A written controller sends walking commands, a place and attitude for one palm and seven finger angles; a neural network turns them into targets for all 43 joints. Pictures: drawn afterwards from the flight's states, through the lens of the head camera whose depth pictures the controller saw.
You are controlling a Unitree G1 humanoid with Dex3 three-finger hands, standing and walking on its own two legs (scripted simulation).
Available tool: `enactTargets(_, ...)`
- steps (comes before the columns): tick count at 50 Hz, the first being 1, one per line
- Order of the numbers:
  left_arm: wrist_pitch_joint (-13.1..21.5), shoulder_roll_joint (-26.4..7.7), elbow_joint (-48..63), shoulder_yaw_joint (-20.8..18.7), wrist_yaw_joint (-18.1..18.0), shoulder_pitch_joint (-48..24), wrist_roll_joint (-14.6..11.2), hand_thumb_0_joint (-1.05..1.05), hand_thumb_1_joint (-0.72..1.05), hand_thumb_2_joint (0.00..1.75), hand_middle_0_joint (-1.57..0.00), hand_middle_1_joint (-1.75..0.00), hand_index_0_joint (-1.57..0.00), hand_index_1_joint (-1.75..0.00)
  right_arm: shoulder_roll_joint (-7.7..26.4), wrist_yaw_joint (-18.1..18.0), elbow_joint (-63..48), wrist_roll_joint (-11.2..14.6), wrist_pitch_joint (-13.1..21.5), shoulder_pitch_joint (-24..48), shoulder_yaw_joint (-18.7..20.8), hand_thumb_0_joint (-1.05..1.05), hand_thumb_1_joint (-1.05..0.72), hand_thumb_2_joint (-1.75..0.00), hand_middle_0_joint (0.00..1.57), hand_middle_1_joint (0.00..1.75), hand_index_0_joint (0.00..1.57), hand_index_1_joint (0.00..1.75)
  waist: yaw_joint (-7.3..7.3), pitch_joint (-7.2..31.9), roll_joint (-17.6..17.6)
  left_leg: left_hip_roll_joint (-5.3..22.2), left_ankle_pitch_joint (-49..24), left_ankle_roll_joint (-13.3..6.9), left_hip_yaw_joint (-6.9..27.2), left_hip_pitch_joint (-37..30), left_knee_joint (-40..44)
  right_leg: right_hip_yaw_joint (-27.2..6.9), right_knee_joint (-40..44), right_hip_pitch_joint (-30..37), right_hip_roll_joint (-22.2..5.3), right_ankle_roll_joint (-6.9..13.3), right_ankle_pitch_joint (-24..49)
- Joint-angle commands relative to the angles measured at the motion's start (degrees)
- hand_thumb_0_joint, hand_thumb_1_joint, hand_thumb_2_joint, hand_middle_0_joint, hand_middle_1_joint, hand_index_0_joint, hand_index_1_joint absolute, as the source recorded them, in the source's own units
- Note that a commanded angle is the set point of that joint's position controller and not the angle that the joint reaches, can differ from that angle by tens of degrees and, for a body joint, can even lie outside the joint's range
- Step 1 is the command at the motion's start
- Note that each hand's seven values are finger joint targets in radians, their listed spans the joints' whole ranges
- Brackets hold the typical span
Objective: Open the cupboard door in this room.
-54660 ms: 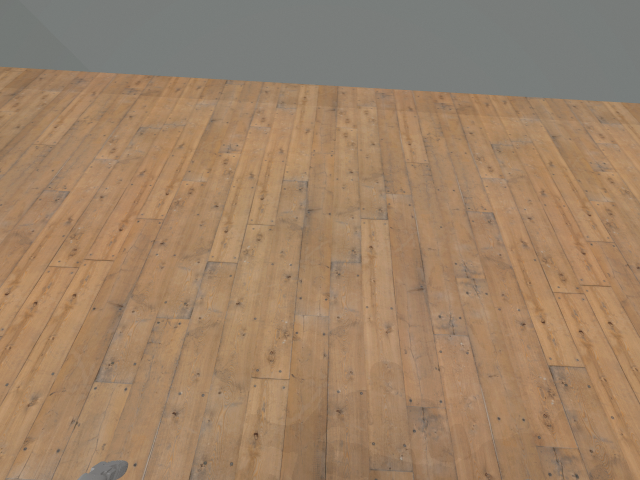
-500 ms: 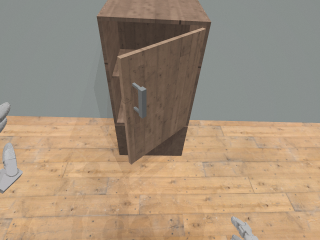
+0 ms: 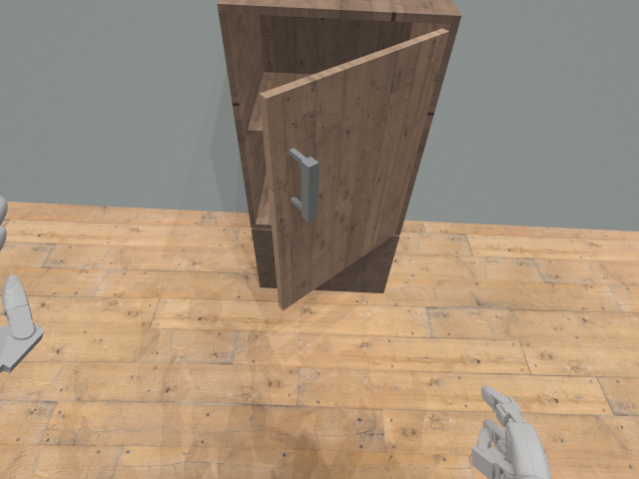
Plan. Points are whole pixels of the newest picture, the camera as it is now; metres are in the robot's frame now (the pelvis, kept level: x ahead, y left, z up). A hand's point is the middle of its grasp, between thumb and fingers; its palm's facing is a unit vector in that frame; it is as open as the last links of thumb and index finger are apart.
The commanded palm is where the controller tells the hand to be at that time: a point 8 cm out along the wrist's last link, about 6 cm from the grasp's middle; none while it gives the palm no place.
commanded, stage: stop stepping back and stand still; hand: left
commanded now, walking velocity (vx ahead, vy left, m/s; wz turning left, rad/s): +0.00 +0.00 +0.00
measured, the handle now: (302, 185) +0.58 +0.07 +0.02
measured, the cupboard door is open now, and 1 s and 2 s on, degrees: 42 42 42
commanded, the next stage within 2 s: let the arm hang, fingers relaxed in 0.56 s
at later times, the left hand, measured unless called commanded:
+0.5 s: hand out of the picture +0.17 +0.31 +0.15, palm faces +0.44 -0.78 -0.43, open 7.4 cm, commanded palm +0.11 +0.34 +0.18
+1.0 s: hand out of the picture -0.02 +0.20 -0.18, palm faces +0.03 -0.99 -0.17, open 7.1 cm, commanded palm none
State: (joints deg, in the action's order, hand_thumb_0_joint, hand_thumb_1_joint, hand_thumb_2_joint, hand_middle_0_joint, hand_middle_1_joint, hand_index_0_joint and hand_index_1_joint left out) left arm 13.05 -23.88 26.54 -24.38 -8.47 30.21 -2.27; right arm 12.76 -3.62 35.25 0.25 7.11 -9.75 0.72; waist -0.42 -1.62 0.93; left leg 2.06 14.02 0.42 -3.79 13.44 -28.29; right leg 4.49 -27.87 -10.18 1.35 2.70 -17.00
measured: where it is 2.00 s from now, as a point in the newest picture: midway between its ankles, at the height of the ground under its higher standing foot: outside the picture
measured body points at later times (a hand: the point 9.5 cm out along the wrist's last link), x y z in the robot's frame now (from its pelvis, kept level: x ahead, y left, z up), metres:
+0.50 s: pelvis -0.03 +0.04 +0.01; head -0.02 +0.04 +0.46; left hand +0.14 +0.35 +0.17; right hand +0.14 -0.18 -0.08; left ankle +0.01 +0.12 -0.74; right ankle -0.02 -0.08 -0.74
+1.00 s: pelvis -0.03 +0.02 +0.00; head -0.01 +0.04 +0.45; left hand -0.02 +0.25 -0.16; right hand +0.03 -0.23 -0.14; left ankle +0.01 +0.12 -0.74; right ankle -0.02 -0.08 -0.74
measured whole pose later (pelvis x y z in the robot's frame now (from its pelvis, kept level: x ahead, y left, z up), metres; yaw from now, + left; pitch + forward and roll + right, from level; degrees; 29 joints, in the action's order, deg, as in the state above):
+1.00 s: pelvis -0.03 +0.02 +0.00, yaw +3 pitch -1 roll +0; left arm -2.6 -10.6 -56.5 0.3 -0.8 15.7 0.8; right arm 13.0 0.2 57.9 -1.6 -0.9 -11.6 -1.4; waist 0.8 -3.6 1.8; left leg -0.5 10.3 -1.6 -2.2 16.8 -27.5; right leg 6.3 -28.2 -13.1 -1.1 1.3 -14.7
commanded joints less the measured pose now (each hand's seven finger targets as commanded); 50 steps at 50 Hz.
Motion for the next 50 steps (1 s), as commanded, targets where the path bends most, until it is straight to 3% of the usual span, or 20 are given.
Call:
enactTargets(1, 1.9, -8.45, 9.86, -5.78, -0.75, 1.04, -0.48, 0.0, 0.9, 0.9, -0.2, -0.3, -0.2, -0.3, 6.13, -0.34, -8.6, 0.26, 1.99, 2.04, 1.7, 0.0, -0.9, -0.9, 0.2, 0.3, 0.2, 0.3, 0.57, 8.56, -3.26, 3.21, -23.15, -1.8, 4.65, -2.73, 2.26, -6.41, 3.26, 4.2, -4.28, -2.86, 24.12)
enactTargets(7, 1.41, -11.12, 13.63, -7.65, -0.74, 0.76, -0.87, 0.0, 0.9, 0.9, -0.2, -0.3, -0.2, -0.3, 6.18, -0.91, -9.44, -0.5, 2.21, 3.13, 0.77, 0.0, -0.9, -0.9, 0.2, 0.3, 0.2, 0.3, -0.02, 6.94, -8.05, 3.38, -11.91, -1.72, 6.62, 1.26, 8.52, -4.45, 4.68, 4.36, -2.61, -3.12, 11.94)
enactTargets(9, 1.33, -9.51, 12.91, -6.5, -0.77, 0.05, -0.84, 0.0, 0.9, 0.9, -0.2, -0.3, -0.2, -0.3, 5.91, -0.99, -9.34, -0.52, 2.37, 2.82, 0.49, 0.0, -0.9, -0.9, 0.2, 0.3, 0.2, 0.3, 0.15, 6.27, -7.69, 3.58, -7.34, -1.72, 7.19, 2.57, 10.01, -4.33, 5.24, 4.67, -2.42, -3.14, 9.23)
enactTargets(12, 1.27, -9.92, 12.24, -6.65, -0.88, -1.21, -0.68, 0.0, 0.9, 0.9, -0.2, -0.3, -0.2, -0.3, 5.99, -1.26, -9.02, -0.69, 2.83, 2.81, 0.45, 0.0, -0.9, -0.9, 0.2, 0.3, 0.2, 0.3, 0.13, 5.26, -7.62, 3.43, -1.02, -1.57, 7.64, 3.71, 12.07, -4.02, 6.44, 4.44, -2.22, -3.25, 6.44)
enactTargets(15, 1.05, -7.6, 10.22, -4.45, -0.8, -2.36, -0.34, 0.0, 0.9, 0.9, -0.2, -0.3, -0.2, -0.3, 6.14, -1.25, -8.51, -0.59, 3.04, 2.41, 0.47, 0.0, -0.9, -0.9, 0.2, 0.3, 0.2, 0.3, 0.41, 4.44, -6.49, 2.93, 2.42, -1.39, 7.6, 3.99, 12.56, -4.16, 7.98, 3.82, -2.2, -3.25, 4.94)
enactTargets(17, 1.02, -8.06, 10.4, -4.44, -0.87, -3.32, -0.05, 0.0, 0.9, 0.9, -0.2, -0.3, -0.2, -0.3, 6.35, -1.29, -8.36, -0.57, 3.32, 2.84, 0.66, 0.0, -0.9, -0.9, 0.2, 0.3, 0.2, 0.3, 0.37, 4.18, -6.86, 2.73, 4.1, -1.29, 7.91, 3.77, 13.14, -4.12, 8.72, 3.29, -2.18, -3.2, 3.77)
enactTargets(23, 1.16, -8.01, 11.08, -4.27, -1.12, -3.46, 0.39, 0.0, 0.9, 0.9, -0.2, -0.3, -0.2, -0.3, 6.11, -1.38, -8.25, -0.57, 3.59, 2.78, 0.78, 0.0, -0.9, -0.9, 0.2, 0.3, 0.2, 0.3, 0.2, 4.5, -6.39, 2.38, 5.19, -1.16, 8.12, 4.1, 14.05, -3.74, 8.9, 4.12, -1.94, -3.33, 3.75)
enactTargets(32, 1.43, -9.1, 10.21, -6.07, -1.15, 0.56, -0.15, 0.0, 0.9, 0.9, -0.2, -0.3, -0.2, -0.3, 6.33, -1.32, -8.27, -0.63, 3.39, 2.63, 1.33, 0.0, -0.9, -0.9, 0.2, 0.3, 0.2, 0.3, -0.02, 6.17, -5.69, 1.52, -3.13, -0.52, 7.24, 2.11, 11.61, -3.72, 9.54, 4.34, -2.31, -3.07, 7.32)
enactTargets(33, -6.87, 1.57, -35.21, 18.55, 6.85, -4.1, 4.69, 0.0, 0.9, 0.9, -0.2, -0.3, -0.2, -0.3, 16.62, 4.06, 6.91, -0.02, 4.79, 5.85, 3.47, 0.0, -0.9, -0.9, 0.2, 0.3, 0.2, 0.3, 2.29, 0.0, -5.52, 3.79, -15.86, -1.65, 9.55, 7.39, 1.68, -1.63, 0.91, -4.65, -7.21, -1.25, 12.73)
enactTargets(34, -11.35, 1.73, -36.91, 16.95, 7.91, -4.68, 3.96, 0.0, 0.9, 0.9, -0.2, -0.3, -0.2, -0.3, 13.56, 4.16, 7.14, 0.07, 0.33, 0.61, 3.45, 0.0, -0.9, -0.9, 0.2, 0.3, 0.2, 0.3, 1.68, 5.23, -5.91, 4.35, -21.43, -1.11, 7.74, 0.87, 1.47, -4.74, 1.89, -6.1, -7.21, -0.89, 10.53)
enactTargets(35, -12.15, 2.59, -38.35, 17.86, 8.13, -6.43, 3.91, 0.0, 0.9, 0.9, -0.2, -0.3, -0.2, -0.3, 12.91, 3.97, 7.25, -0.58, -0.87, -0.35, 2.96, 0.0, -0.9, -0.9, 0.2, 0.3, 0.2, 0.3, 1.59, 7.06, -4.68, 5.69, -18.82, -2.64, 9.62, 2.06, 2.07, -3.48, -0.12, -6.06, -5.94, -0.8, 4.29)
enactTargets(36, -12.35, 2.14, -40.88, 18.28, 8.24, -8.17, 4.16, 0.0, 0.9, 0.9, -0.2, -0.3, -0.2, -0.3, 13.26, 3.85, 7.04, -0.8, -1.86, 0.36, 2.36, 0.0, -0.9, -0.9, 0.2, 0.3, 0.2, 0.3, 1.22, 6.19, -3.04, 6.2, -16.87, -3.88, 11.48, 4.7, 3.79, -3.46, -2.11, -4.74, -4.87, -0.94, 2.21)
enactTargets(37, -12.21, 1.41, -44.14, 18.71, 8.28, -9.16, 4.52, 0.0, 0.9, 0.9, -0.2, -0.3, -0.2, -0.3, 13.25, 3.68, 7.23, -1.2, -2.47, 0.96, 2.08, 0.0, -0.9, -0.9, 0.2, 0.3, 0.2, 0.3, 0.57, 6.77, 3.12, 6.52, -17.14, -4.41, 12.63, 4.99, 4.21, -4.12, -2.06, -2.48, -4.55, -0.69, 3.04)
enactTargets(38, -12.2, 0.95, -47.93, 19.03, 8.38, -10.31, 4.53, 0.0, 0.9, 0.9, -0.2, -0.3, -0.2, -0.3, 13.59, 3.73, 8.24, -1.42, -2.9, 1.41, 1.86, 0.0, -0.9, -0.9, 0.2, 0.3, 0.2, 0.3, 0.24, 6.74, 6.21, 6.08, -15.78, -4.57, 12.54, 5.33, 4.1, -4.45, -0.94, -1.41, -5.48, -0.59, 4.05)
enactTargets(40, -12.42, 0.43, -55.88, 19.84, 8.37, -13.25, 4.44, 0.0, 0.9, 0.9, -0.2, -0.3, -0.2, -0.3, 12.81, 3.84, 10.44, -1.58, -4.03, 1.55, 1.37, 0.0, -0.9, -0.9, 0.2, 0.3, 0.2, 0.3, 0.3, 6.73, 8.5, 4.3, -13.19, -3.75, 11.0, 3.99, 3.44, -6.05, 1.38, -1.36, -7.63, 0.02, 5.58)
enactTargets(41, -12.72, 0.91, -59.94, 20.57, 8.26, -14.44, 4.2, 0.0, 0.9, 0.9, -0.2, -0.3, -0.2, -0.3, 11.58, 3.87, 11.89, -1.7, -4.73, 1.57, 0.88, 0.0, -0.9, -0.9, 0.2, 0.3, 0.2, 0.3, 0.43, 5.7, 7.28, 3.5, -11.62, -3.25, 10.04, 3.02, 3.44, -6.7, 2.62, -2.4, -8.55, 0.25, 5.22)
enactTargets(43, -13.22, 1.86, -66.74, 21.91, 7.88, -15.74, 3.83, 0.0, 0.9, 0.9, -0.2, -0.3, -0.2, -0.3, 8.88, 3.89, 14.04, -1.91, -5.95, 1.34, -0.15, 0.0, -0.9, -0.9, 0.2, 0.3, 0.2, 0.3, 0.65, 3.69, 0.38, 2.4, -9.66, -2.46, 9.02, 2.08, 4.68, -7.43, 4.13, -3.08, -9.1, 0.36, 4.03)
enactTargets(45, -13.28, 2.32, -72.82, 22.62, 7.69, -15.79, 3.46, 0.0, 0.9, 0.9, -0.2, -0.3, -0.2, -0.3, 7.55, 3.65, 16.42, -1.82, -6.69, 0.76, -0.68, 0.0, -0.9, -0.9, 0.2, 0.3, 0.2, 0.3, 0.73, 2.06, -3.64, 2.06, -6.33, -2.11, 8.8, 1.89, 6.27, -7.64, 5.71, -3.16, -8.86, 0.19, 1.48)
enactTargets(48, -12.91, 3.61, -79.74, 22.94, 7.56, -14.46, 3.09, 0.0, 0.9, 0.9, -0.2, -0.3, -0.2, -0.3, 5.86, 3.1, 19.93, -1.55, -7.15, -0.99, -0.79, 0.0, -0.9, -0.9, 0.2, 0.3, 0.2, 0.3, 0.8, 1.28, -5.13, 1.63, -3.79, -1.78, 8.05, 0.6, 6.4, -7.96, 8.84, -3.1, -9.18, 0.47, -0.47)
enactTargets(50, -12.85, 4.97, -83.07, 22.7, 7.41, -13.27, 2.9, 0.0, 0.9, 0.9, -0.2, -0.3, -0.2, -0.3, 4.47, 2.7, 22.0, -1.68, -7.46, -2.86, -0.7, 0.0, -0.9, -0.9, 0.2, 0.3, 0.2, 0.3, 0.83, 1.83, -9.22, 1.82, -2.43, -1.85, 8.23, 0.38, 6.86, -7.75, 9.31, -2.08, -8.95, 0.78, -0.71)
